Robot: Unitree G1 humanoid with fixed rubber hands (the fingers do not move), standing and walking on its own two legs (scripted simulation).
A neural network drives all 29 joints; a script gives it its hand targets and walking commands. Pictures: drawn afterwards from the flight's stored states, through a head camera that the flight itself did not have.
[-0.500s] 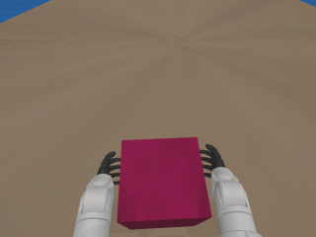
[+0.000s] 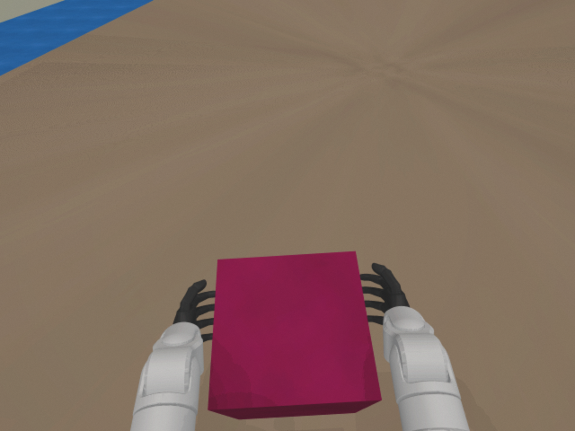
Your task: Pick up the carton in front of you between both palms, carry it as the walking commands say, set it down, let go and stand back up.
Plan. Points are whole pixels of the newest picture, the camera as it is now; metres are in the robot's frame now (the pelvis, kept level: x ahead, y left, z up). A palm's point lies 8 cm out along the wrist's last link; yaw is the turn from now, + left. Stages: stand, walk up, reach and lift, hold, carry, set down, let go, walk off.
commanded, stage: hold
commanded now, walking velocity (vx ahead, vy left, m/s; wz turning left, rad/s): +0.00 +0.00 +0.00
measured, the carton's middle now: (292, 342) +0.30 +0.01 -0.07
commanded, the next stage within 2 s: set down in 0.20 s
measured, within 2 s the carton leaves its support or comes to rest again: neither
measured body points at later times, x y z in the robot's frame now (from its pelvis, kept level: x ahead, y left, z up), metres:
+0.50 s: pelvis -0.01 -0.04 -0.01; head +0.00 -0.07 +0.44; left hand +0.32 +0.12 +0.00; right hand +0.33 -0.18 +0.01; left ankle -0.03 +0.10 -0.74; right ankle +0.08 -0.13 -0.74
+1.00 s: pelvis -0.05 -0.01 -0.13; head +0.17 -0.03 +0.26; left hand +0.39 +0.12 -0.21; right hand +0.36 -0.17 -0.20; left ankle -0.03 +0.10 -0.74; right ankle +0.08 -0.13 -0.74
